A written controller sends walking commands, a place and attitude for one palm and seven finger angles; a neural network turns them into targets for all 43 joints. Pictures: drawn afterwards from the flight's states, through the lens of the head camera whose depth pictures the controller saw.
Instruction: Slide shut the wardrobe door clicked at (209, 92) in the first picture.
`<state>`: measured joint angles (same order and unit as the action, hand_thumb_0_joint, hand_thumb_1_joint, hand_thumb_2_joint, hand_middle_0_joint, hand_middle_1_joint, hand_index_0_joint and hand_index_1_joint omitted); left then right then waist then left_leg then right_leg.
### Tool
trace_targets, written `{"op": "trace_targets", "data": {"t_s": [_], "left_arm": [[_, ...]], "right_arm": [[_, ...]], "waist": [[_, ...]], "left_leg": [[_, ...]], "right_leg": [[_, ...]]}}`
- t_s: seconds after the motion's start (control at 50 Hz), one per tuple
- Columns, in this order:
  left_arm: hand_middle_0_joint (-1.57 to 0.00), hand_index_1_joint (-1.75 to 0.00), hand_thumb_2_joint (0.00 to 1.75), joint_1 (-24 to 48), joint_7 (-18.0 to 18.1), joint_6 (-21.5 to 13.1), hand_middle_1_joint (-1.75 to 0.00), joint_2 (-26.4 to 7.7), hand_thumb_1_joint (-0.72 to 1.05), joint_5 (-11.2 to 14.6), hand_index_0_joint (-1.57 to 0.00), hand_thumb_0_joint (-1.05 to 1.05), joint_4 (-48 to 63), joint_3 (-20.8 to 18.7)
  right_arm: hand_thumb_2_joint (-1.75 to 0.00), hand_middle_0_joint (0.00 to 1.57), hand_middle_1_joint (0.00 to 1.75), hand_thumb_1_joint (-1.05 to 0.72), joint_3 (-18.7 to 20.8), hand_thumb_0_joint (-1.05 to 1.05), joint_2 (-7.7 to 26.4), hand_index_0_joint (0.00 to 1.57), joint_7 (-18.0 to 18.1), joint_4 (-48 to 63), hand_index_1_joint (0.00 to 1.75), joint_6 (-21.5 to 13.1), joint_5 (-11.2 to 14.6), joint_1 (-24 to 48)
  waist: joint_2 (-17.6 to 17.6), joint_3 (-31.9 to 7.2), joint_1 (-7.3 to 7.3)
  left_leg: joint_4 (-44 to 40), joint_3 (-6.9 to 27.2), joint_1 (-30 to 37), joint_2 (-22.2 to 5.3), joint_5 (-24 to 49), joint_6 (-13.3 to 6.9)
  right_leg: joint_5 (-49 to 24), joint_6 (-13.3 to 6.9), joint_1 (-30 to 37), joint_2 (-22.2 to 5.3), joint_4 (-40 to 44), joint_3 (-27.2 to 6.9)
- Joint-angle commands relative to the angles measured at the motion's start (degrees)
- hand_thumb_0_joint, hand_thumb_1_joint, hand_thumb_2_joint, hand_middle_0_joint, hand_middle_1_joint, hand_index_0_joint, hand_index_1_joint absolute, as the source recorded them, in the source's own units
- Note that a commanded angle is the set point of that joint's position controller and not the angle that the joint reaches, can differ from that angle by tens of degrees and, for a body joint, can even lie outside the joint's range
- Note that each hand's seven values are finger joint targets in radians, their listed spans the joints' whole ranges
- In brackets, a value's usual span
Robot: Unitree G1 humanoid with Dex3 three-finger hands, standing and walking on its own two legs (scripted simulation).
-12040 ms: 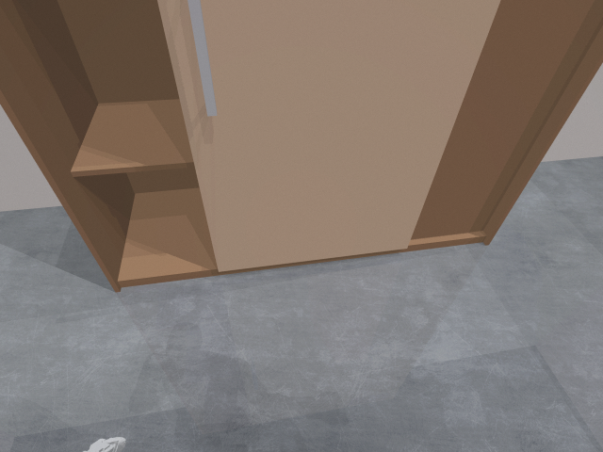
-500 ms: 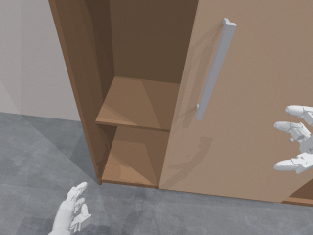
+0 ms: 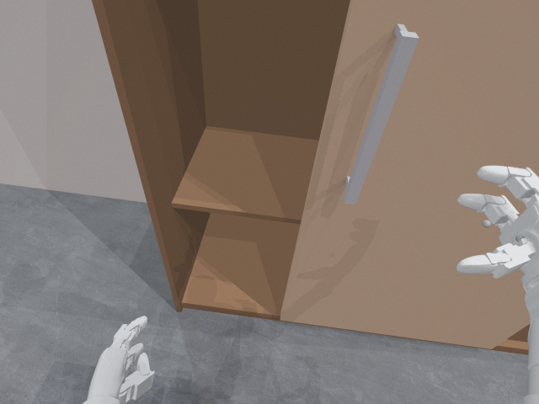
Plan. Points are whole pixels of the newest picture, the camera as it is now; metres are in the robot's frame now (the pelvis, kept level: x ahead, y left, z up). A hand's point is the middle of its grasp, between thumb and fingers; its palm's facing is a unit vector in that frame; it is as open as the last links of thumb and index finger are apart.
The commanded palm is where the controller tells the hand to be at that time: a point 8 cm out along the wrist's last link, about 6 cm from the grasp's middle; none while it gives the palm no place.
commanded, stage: move the hooked fingers beside the handle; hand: right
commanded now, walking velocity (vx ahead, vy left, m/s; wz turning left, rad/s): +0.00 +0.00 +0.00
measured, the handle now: (371, 127) +0.54 -0.16 +0.17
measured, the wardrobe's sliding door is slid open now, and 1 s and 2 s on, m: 0.38 0.38 0.38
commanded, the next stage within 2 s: none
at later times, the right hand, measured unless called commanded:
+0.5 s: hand (455, 193) +0.37 -0.25 +0.18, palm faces +0.11 +0.99 -0.01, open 14.0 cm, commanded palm +0.35 -0.29 +0.17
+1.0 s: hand (421, 165) +0.44 -0.22 +0.16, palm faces +0.13 +0.99 +0.00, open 14.0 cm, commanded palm +0.42 -0.27 +0.16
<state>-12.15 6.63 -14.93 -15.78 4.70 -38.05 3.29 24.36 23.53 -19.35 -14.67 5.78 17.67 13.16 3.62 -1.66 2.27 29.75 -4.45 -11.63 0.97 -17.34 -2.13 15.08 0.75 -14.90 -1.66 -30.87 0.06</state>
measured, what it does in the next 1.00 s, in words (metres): stands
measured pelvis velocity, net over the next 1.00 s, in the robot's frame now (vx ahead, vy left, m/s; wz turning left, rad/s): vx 0.01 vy -0.01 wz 0.02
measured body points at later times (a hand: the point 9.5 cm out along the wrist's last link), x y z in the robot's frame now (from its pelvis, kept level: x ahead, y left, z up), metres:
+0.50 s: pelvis -0.01 -0.02 +0.00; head -0.01 -0.01 +0.45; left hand +0.15 +0.21 -0.09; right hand +0.36 -0.30 +0.18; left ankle -0.01 +0.09 -0.73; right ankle +0.02 -0.13 -0.73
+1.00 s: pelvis +0.01 -0.01 +0.00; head +0.03 +0.00 +0.45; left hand +0.09 +0.25 -0.11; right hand +0.43 -0.28 +0.17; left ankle -0.01 +0.09 -0.73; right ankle +0.02 -0.13 -0.73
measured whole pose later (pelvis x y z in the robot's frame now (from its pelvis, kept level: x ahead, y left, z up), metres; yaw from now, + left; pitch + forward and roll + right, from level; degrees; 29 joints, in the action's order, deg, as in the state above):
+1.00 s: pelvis +0.01 -0.01 +0.00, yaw +1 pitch +4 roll +1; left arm -18.4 4.5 -8.0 -15.9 3.4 -40.5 1.7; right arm 19.8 23.3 -8.7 -43.2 -0.2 9.6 38.7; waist 2.0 -2.0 -2.5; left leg 29.5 -2.9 -16.5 0.8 -16.7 -1.2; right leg 15.5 -0.2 -19.7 -1.6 -31.5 1.5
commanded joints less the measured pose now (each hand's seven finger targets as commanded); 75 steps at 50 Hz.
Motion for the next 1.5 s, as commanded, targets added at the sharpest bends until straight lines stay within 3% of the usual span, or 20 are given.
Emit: {"op": "trace_targets", "data": {"t_s": [0.0,0.1,0.14,0.2,0.28,0.3,0.42,0.52,0.56,0.64,0.68,0.74,0.82,1.06,1.16,1.18,1.26,1.3,1.36,1.48], "left_arm": [[-0.20,-0.30,0.90,6.59,0.05,-3.03,-0.30,-5.42,0.90,-0.26,-0.20,0.00,9.51,-2.15],[-0.20,-0.30,0.90,6.32,-0.44,-2.35,-0.30,-5.45,0.90,-0.23,-0.20,0.00,10.11,-2.27],[-0.20,-0.30,0.90,5.77,-0.33,-1.84,-0.30,-5.71,0.90,-0.25,-0.20,0.00,9.34,-2.37],[-0.20,-0.30,0.90,5.61,0.13,-1.61,-0.30,-5.79,0.90,-0.09,-0.20,0.00,8.96,-2.27],[-0.20,-0.30,0.90,4.91,0.35,-1.47,-0.30,-5.68,0.90,-0.62,-0.20,0.00,8.38,-2.25],[-0.20,-0.30,0.90,4.71,0.40,-1.46,-0.30,-5.54,0.90,-0.64,-0.20,0.00,8.04,-2.13],[-0.20,-0.30,0.90,3.34,0.48,-0.47,-0.30,-6.01,0.90,-0.61,-0.20,0.00,6.26,-2.06],[-0.20,-0.30,0.90,1.78,-0.31,0.40,-0.30,-6.02,0.90,-0.79,-0.20,0.00,6.46,-2.44],[-0.20,-0.30,0.90,0.96,-0.71,0.84,-0.30,-6.41,0.90,-1.02,-0.20,0.00,6.44,-2.65],[-0.20,-0.30,0.90,-0.43,-1.27,1.71,-0.30,-6.51,0.90,-1.42,-0.20,0.00,6.31,-3.12],[-0.20,-0.30,0.90,-1.00,-1.33,2.25,-0.30,-6.32,0.90,-1.19,-0.20,0.00,6.10,-3.20],[-0.20,-0.30,0.90,-2.31,-1.34,2.99,-0.30,-6.75,0.90,-1.14,-0.20,0.00,5.35,-3.40],[-0.20,-0.30,0.90,-4.08,-1.13,3.65,-0.30,-7.30,0.90,-1.04,-0.20,0.00,4.59,-3.91],[-0.20,-0.30,0.90,-8.50,-2.36,6.04,-0.30,-7.70,0.90,-1.65,-0.20,0.00,3.70,-4.56],[-0.20,-0.30,0.90,-9.83,-2.89,7.11,-0.30,-7.80,0.90,-1.83,-0.20,0.00,3.66,-4.91],[-0.20,-0.30,0.90,-10.42,-2.91,7.39,-0.30,-7.98,0.90,-1.88,-0.20,0.00,3.55,-5.16],[-0.20,-0.30,0.90,-10.99,-3.41,8.31,-0.30,-8.12,0.90,-2.22,-0.20,0.00,4.39,-5.47],[-0.20,-0.30,0.90,-10.72,-3.45,8.87,-0.30,-8.06,0.90,-2.06,-0.20,0.00,4.98,-5.29],[-0.20,-0.30,0.90,-10.52,-3.53,9.52,-0.30,-8.09,0.90,-1.86,-0.20,0.00,5.36,-5.28],[-0.20,-0.30,0.90,-9.96,-2.92,9.53,-0.30,-7.71,0.90,-1.77,-0.20,0.00,5.41,-5.40]], "right_arm": [[-0.30,0.30,1.20,0.50,6.51,0.00,17.07,0.30,1.55,11.35,1.20,-4.25,0.29,17.39],[-0.30,0.30,1.20,0.50,3.23,0.00,13.19,0.30,2.91,11.94,1.20,-2.88,-0.19,17.46],[-0.30,0.30,1.20,0.50,3.11,0.00,13.27,0.30,3.51,10.48,1.20,-2.59,-0.34,18.58],[-0.30,0.30,1.20,0.50,-0.24,0.00,11.47,0.30,4.45,10.71,1.20,-2.88,-1.15,25.90],[-0.30,0.30,1.20,0.50,-0.98,0.00,12.01,0.30,6.71,12.14,1.20,-4.53,-2.79,30.84],[-0.30,0.30,1.20,0.50,-2.95,0.00,10.13,0.30,7.01,11.61,1.20,-4.88,-2.92,32.89],[-0.30,0.30,1.20,0.50,-3.45,0.00,10.12,0.30,8.40,1.33,1.20,-4.50,-3.84,35.72],[-0.30,0.30,1.20,0.50,-4.73,0.00,9.05,0.30,9.77,-1.76,1.20,-4.68,-5.01,39.82],[-0.30,0.30,1.20,0.50,-2.22,0.00,11.48,0.30,10.33,-3.32,1.20,-5.51,-5.18,38.84],[-0.30,0.30,1.20,0.50,-0.21,0.00,13.82,0.30,11.15,-3.02,1.20,-7.68,-6.05,40.20],[-0.30,0.30,1.20,0.50,-1.46,0.00,12.96,0.30,11.09,-4.31,1.20,-7.98,-6.65,42.20],[-0.30,0.30,1.20,0.50,-3.35,0.00,11.69,0.30,10.72,-7.84,1.20,-8.01,-6.90,45.26],[-0.30,0.30,1.20,0.50,-3.21,0.00,12.24,0.30,10.27,-12.20,1.20,-8.14,-6.64,49.13],[-0.30,0.30,1.20,0.50,-0.37,0.00,17.08,0.30,10.73,-21.71,1.20,-13.11,-8.71,55.03],[-0.30,0.30,1.20,0.50,-1.68,0.00,15.66,0.30,10.85,-24.92,1.20,-14.16,-9.27,58.25],[-0.30,0.30,1.20,0.50,-0.07,0.00,17.55,0.30,11.09,-25.05,1.20,-14.54,-9.50,57.95],[-0.30,0.30,1.20,0.50,2.12,0.00,18.62,0.30,11.08,-24.19,1.20,-15.25,-9.32,53.53],[-0.30,0.30,1.20,0.50,2.46,0.00,18.84,0.30,10.92,-25.46,1.20,-14.77,-9.40,50.95],[-0.30,0.30,1.20,0.50,1.03,0.00,18.26,0.30,10.45,-24.78,1.20,-14.57,-9.81,52.31],[-0.30,0.30,1.20,0.50,0.45,0.00,18.36,0.30,9.80,-18.36,1.20,-16.85,-8.86,57.67]], "waist": [[0.89,-12.72,0.58],[-0.30,-11.63,0.23],[-3.10,-9.81,-0.37],[-0.42,-8.89,-1.88],[2.63,-12.21,-2.17],[1.90,-12.04,-2.82],[0.11,-10.42,-2.92],[-0.07,-13.39,-3.08],[-2.87,-14.98,-2.53],[-1.27,-17.48,-2.01],[1.01,-16.28,-2.98],[-1.28,-13.50,-4.07],[-2.65,-14.66,-5.19],[-1.36,-19.61,-5.53],[-1.63,-19.29,-6.58],[-3.06,-20.71,-6.21],[-2.72,-23.61,-4.83],[-3.62,-21.07,-4.62],[-3.24,-18.07,-5.49],[0.41,-21.36,-6.59]], "left_leg": [[-4.57,2.85,1.04,-1.47,18.93,1.82],[-4.47,1.80,-0.43,-1.00,17.45,1.49],[-5.26,1.62,-1.44,-0.70,15.59,1.50],[-5.63,1.66,-3.98,-0.65,11.42,1.33],[-5.45,1.73,-3.49,-0.67,9.79,0.92],[-5.48,1.58,-3.92,-0.59,9.56,0.95],[-5.74,1.65,-4.42,-0.69,8.66,0.81],[-5.03,1.56,-4.11,-0.66,11.41,0.69],[-4.72,1.72,-1.99,-0.59,13.20,0.76],[-3.91,2.21,0.04,-0.54,17.29,0.67],[-3.98,2.34,-1.52,-0.49,17.39,0.78],[-4.46,2.11,-2.57,-0.27,16.22,0.67],[-4.59,2.45,-3.82,-0.21,15.86,1.01],[-2.31,3.63,-1.37,-0.28,23.06,1.22],[-1.81,3.59,-2.83,-0.08,24.39,1.44],[-1.44,3.56,-2.01,0.00,25.11,1.47],[-0.32,3.63,0.58,0.06,29.61,1.40],[-0.56,3.55,0.30,0.02,29.07,1.53],[-1.02,3.58,-1.35,0.05,27.07,1.51],[-1.33,3.76,-2.37,0.47,24.52,1.27]], "right_leg": [[-12.60,-3.05,6.87,2.42,2.88,-0.11],[-12.62,-2.90,7.10,1.98,3.71,-0.51],[-11.30,-2.96,6.49,1.68,3.81,-0.72],[-8.26,-2.86,7.48,1.57,4.53,-1.52],[-8.07,-2.44,9.57,1.38,4.99,-2.40],[-7.83,-2.42,10.05,1.28,5.16,-2.61],[-6.36,-2.16,7.84,1.06,5.76,-2.78],[-9.71,-2.06,8.77,0.94,5.07,-2.74],[-11.17,-2.21,7.64,0.87,4.77,-2.37],[-15.27,-2.31,8.04,0.94,3.69,-1.48],[-15.22,-2.32,8.24,0.96,3.59,-1.05],[-13.56,-2.57,6.52,0.92,3.51,-1.20],[-12.30,-2.85,6.48,1.12,2.88,-0.88],[-16.00,-3.29,3.95,1.63,0.03,0.49],[-16.59,-3.45,3.25,1.56,-0.69,0.79],[-17.38,-3.44,3.23,1.50,-0.86,0.65],[-20.93,-3.43,3.21,1.53,-1.23,1.21],[-19.38,-3.44,1.48,1.53,-0.83,1.58],[-17.39,-3.61,0.49,1.34,-0.63,1.73],[-17.49,-3.54,4.35,1.13,-0.92,0.98]]}}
